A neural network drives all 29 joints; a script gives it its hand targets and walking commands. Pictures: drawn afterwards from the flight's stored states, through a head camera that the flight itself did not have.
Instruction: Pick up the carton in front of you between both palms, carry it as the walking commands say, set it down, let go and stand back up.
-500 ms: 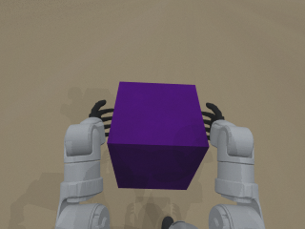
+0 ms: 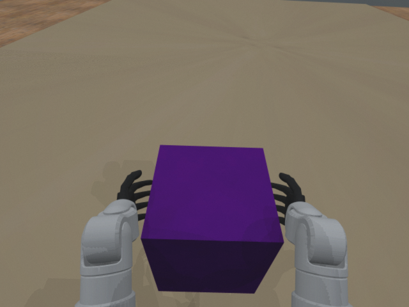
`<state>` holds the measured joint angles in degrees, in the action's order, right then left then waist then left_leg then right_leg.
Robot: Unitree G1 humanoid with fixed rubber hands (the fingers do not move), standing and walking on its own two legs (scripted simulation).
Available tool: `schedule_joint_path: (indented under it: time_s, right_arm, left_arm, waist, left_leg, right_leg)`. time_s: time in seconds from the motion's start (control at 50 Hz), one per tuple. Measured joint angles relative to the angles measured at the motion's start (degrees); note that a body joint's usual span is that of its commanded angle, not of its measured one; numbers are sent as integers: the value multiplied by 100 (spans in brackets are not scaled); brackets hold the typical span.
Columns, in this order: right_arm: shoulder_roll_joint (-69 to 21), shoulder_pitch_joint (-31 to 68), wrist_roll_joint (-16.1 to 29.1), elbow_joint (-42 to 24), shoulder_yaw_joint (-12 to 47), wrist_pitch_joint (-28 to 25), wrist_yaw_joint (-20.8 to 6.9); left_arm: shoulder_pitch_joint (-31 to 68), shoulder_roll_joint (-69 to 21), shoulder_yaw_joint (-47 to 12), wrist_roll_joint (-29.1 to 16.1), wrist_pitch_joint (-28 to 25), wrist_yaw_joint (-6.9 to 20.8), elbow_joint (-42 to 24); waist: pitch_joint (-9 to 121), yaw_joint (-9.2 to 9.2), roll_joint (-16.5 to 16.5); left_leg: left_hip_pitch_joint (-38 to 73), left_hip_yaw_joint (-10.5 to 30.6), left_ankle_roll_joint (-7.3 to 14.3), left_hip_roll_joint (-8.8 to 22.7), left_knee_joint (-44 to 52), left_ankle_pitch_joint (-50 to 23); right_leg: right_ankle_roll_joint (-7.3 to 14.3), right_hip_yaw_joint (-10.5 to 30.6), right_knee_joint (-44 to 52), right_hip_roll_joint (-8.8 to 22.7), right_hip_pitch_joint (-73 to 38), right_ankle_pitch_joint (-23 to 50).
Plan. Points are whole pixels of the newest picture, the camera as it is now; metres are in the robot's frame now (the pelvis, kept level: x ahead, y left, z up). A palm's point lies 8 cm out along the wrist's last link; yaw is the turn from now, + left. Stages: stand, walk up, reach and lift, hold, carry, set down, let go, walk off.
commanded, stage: carry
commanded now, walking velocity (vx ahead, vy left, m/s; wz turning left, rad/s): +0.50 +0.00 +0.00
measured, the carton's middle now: (208, 222) +0.29 +0.00 +0.03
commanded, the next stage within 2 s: none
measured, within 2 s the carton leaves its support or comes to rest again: neither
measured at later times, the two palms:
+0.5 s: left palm (164, 118) +0.57 +0.13 +0.11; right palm (271, 124) +0.56 -0.17 +0.11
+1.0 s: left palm (169, 82) +0.85 +0.15 +0.09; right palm (250, 83) +0.85 -0.15 +0.10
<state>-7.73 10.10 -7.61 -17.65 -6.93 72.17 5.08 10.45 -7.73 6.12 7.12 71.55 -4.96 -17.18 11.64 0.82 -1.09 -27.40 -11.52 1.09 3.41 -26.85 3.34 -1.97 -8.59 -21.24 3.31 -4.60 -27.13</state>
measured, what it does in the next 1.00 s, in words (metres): walks ahead: right foot, then left foot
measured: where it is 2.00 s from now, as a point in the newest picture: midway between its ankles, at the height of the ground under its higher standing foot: (205, 258)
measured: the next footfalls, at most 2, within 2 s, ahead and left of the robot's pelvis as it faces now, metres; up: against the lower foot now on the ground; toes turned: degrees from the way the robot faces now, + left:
right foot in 0.48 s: +0.45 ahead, -0.12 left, +0.00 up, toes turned -12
left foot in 0.90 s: +0.71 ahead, +0.09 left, +0.00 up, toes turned -18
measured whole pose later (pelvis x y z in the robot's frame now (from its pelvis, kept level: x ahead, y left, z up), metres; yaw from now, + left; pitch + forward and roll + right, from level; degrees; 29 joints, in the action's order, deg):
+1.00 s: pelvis +0.58 +0.00 +0.01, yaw -1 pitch +3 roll +1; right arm -8.0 11.6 -7.7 -16.6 -6.1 69.5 5.1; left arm 10.8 -7.9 7.7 7.4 69.9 -4.8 -18.6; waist 4.3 -0.2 -2.7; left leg -23.6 -13.2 4.4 1.3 -25.9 5.6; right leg -2.9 -6.1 -39.4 4.3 10.8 -31.3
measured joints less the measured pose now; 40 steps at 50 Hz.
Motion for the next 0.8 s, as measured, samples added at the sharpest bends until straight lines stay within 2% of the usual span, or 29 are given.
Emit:
schedule_joint_path:
  time_s: [0.04,0.06,0.1,0.14,0.2,0.28,0.38,0.44,0.48,0.5,0.52,0.54,0.58,0.62,0.68,0.8]
  right_arm:
    - [-24,135,-32,353,44,-78,-4]
    - [-33,193,-50,517,58,-87,-1]
    - [-32,182,-61,667,65,-83,9]
    - [-12,53,-32,627,43,-106,8]
    - [9,-109,32,456,33,-202,7]
    - [21,-218,82,221,78,-317,7]
    - [19,-197,100,-74,170,-289,15]
    - [13,-139,69,-122,204,-209,13]
    - [8,-85,39,-120,178,-144,11]
    - [35,-54,31,-90,130,-129,8]
    - [71,-41,33,-31,71,-115,6]
    - [100,-42,34,39,24,-93,5]
    - [91,-49,22,174,-23,-55,5]
    - [-7,-76,-23,235,-31,-71,26]
    - [8,-105,-27,187,94,-156,28]
    - [10,-112,-2,-275,171,-273,37]
  left_arm:
    - [36,92,81,-4,26,6,145]
    - [42,133,111,-14,43,8,233]
    - [57,134,153,-13,72,10,376]
    - [23,31,168,37,40,7,421]
    - [-98,-5,34,70,-88,-11,326]
    - [-213,18,-84,56,-207,-13,95]
    - [-287,25,-78,7,-194,-20,-285]
    - [-281,26,-32,-18,-134,-22,-369]
    - [-202,19,-1,-26,-89,-18,-322]
    - [-141,10,-22,-22,-126,-15,-197]
    - [-68,-1,-55,-6,-170,-13,-14]
    - [-9,-9,-79,11,-188,-12,158]
    - [-5,-11,-82,25,-177,-13,339]
    - [-111,2,-48,0,-177,-15,322]
    - [-223,15,-21,-40,-251,-14,168]
    - [-202,13,-31,-114,-369,-14,-271]
  waist:
    - [2,-102,-184]
    - [-41,-140,-155]
    - [-179,-174,-80]
    - [-293,-188,-51]
    - [-399,-226,-16]
    - [-392,-232,40]
    - [-301,-179,60]
    - [-197,-174,91]
    - [-154,-179,142]
    - [-146,-154,273]
    - [-156,-109,365]
    - [-187,-66,368]
    - [-296,-23,297]
    - [-407,0,249]
    - [-563,57,210]
    - [-739,25,199]
  left_leg:
    - [-50,-136,263,-96,-505,183]
    - [-13,-147,326,-82,-600,410]
    - [212,-145,323,-62,-438,596]
    - [503,-141,284,-85,-104,585]
    - [955,-120,274,-136,398,594]
    - [1545,-78,202,-178,942,692]
    - [2308,-37,2,-175,1256,1095]
    - [2719,2,-174,-134,1166,1533]
    - [2840,74,-311,-30,694,2028]
    - [2697,114,-346,143,120,2326]
    - [2362,243,-344,269,-750,2272]
    - [1925,459,-322,244,-1719,2241]
    - [1057,712,-209,101,-3233,2185]
    - [381,734,-130,85,-3718,1858]
    - [-288,683,-142,161,-3243,1384]
    - [-652,462,-224,135,-1207,475]
  right_leg:
    - [22,158,-1583,258,591,-77]
    - [46,361,-2563,209,1071,-61]
    - [147,557,-3997,82,2001,112]
    - [213,545,-4379,103,2730,503]
    - [198,485,-3854,226,3470,971]
    - [90,369,-2524,356,3919,1546]
    - [101,127,-1206,318,3827,2219]
    - [179,-105,-715,207,3509,2260]
    - [272,-318,-398,91,3136,2150]
    - [406,-399,-530,8,3098,2323]
    - [524,-473,-789,-33,3117,2181]
    - [596,-504,-929,-28,3086,1970]
    - [624,-512,-825,-7,2849,1717]
    - [544,-497,-502,-18,2523,1705]
    - [525,-448,-20,-46,2028,1670]
    - [341,-388,368,-35,1199,1303]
